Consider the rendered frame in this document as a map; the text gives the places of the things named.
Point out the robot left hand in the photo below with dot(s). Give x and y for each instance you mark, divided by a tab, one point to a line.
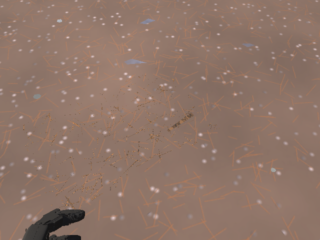
52	221

